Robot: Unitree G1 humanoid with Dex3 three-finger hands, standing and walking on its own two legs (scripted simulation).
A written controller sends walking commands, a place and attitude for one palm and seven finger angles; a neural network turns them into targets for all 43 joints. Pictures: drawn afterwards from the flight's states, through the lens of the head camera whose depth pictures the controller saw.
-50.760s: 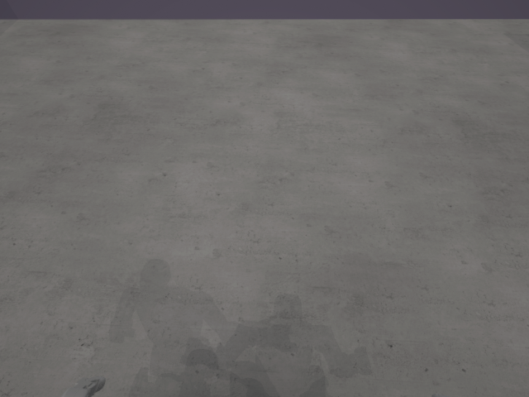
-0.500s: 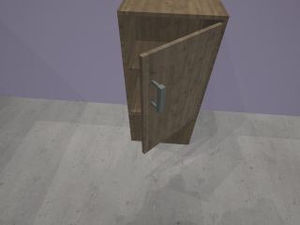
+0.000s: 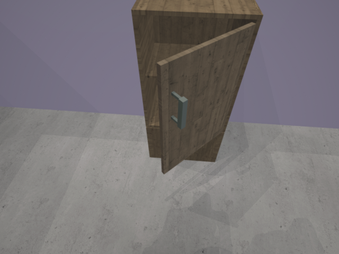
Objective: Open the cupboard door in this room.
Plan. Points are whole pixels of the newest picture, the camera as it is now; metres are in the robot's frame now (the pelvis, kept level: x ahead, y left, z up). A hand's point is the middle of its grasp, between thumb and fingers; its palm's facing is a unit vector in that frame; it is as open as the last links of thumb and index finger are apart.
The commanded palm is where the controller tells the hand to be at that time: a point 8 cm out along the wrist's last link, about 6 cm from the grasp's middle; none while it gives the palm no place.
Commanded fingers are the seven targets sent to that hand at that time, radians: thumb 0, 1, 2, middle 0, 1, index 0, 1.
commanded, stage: look to check the result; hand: left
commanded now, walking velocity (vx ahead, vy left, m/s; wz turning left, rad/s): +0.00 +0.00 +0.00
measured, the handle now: (178, 110) +0.54 +0.01 +0.01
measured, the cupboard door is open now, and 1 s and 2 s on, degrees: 44 44 44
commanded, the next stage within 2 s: walk to a spot facing it in 0.16 s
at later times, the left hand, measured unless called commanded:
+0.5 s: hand out of the picture +0.00 +0.16 -0.18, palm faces +0.01 -0.99 -0.17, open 7.4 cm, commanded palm none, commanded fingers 0.00 0.90 0.90 -0.20 -0.30 -0.20 -0.30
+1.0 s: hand out of the picture +0.09 +0.14 -0.16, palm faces -0.21 -0.94 -0.28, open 7.4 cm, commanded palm none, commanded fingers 0.00 0.90 0.90 -0.20 -0.30 -0.20 -0.30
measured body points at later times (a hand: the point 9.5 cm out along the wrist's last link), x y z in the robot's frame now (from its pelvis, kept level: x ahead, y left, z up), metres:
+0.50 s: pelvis +0.00 -0.01 -0.01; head +0.03 -0.01 +0.44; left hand +0.00 +0.21 -0.17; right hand -0.01 -0.22 -0.17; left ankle +0.02 +0.10 -0.74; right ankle -0.01 -0.10 -0.74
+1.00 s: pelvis -0.01 -0.05 +0.00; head +0.04 -0.09 +0.44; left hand +0.10 +0.18 -0.14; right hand +0.05 -0.33 -0.15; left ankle +0.01 +0.13 -0.66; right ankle -0.02 -0.10 -0.74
